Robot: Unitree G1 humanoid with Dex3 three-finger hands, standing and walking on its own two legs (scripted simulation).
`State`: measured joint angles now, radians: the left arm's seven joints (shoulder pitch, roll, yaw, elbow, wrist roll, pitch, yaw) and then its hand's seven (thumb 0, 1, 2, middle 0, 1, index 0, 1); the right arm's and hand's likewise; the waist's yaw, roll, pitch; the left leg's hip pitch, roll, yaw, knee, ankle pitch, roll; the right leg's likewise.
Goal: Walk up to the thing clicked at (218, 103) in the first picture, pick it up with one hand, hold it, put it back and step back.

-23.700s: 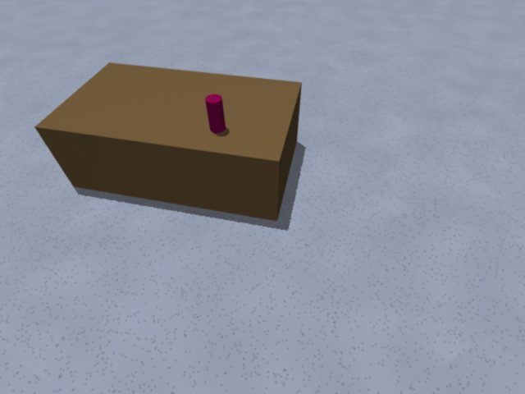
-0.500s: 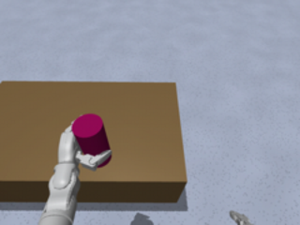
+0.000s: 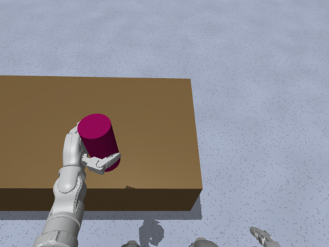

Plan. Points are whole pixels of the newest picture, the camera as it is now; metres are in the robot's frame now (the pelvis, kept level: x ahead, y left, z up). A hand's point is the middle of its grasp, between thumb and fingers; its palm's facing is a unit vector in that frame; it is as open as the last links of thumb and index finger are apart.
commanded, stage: crouch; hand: left
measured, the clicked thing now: (101, 144) +0.36 +0.16 +0.03
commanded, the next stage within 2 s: lower in 1.02 s
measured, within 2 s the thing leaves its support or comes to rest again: rests again in 1.72 s
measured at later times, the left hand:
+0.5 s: hand (116, 141) +0.46 +0.16 -0.12, palm faces +0.08 -1.00 -0.03, open 9.9 cm
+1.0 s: hand (119, 139) +0.50 +0.16 -0.17, palm faces +0.09 -1.00 -0.04, open 9.9 cm
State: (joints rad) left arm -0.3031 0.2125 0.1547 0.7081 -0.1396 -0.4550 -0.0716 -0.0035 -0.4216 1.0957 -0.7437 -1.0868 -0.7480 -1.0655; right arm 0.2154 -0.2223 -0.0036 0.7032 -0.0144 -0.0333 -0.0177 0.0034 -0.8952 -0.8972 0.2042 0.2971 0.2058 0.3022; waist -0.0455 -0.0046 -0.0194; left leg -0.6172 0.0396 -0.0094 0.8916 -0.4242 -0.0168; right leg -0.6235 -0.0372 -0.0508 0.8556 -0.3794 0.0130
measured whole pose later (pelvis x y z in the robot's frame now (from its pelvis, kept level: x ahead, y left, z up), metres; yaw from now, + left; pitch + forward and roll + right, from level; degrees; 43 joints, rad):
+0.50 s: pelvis -0.02 +0.00 -0.12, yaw -2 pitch +29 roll -2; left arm -0.73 0.36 0.36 1.11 -0.09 -0.59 -0.09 0.00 -0.40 1.07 -0.76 -1.05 -0.76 -1.03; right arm 0.27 -0.25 0.01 0.75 -0.06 0.02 0.03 0.00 -0.93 -0.91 0.20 0.30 0.21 0.30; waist -0.15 0.03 -0.15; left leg -1.37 0.05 -0.04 1.47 -0.61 -0.02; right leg -1.37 -0.03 -0.05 1.42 -0.55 0.00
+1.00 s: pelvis -0.03 +0.00 -0.17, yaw -2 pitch +35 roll -3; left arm -0.91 0.45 0.40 1.17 -0.03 -0.52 -0.07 0.00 -0.38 1.06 -0.74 -1.06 -0.75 -1.04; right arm 0.23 -0.25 0.03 0.72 -0.08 0.01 0.04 0.00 -0.94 -0.91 0.20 0.30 0.20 0.30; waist -0.18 0.03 -0.17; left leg -1.61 0.05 -0.06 1.66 -0.66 -0.02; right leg -1.61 -0.03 -0.06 1.60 -0.59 0.00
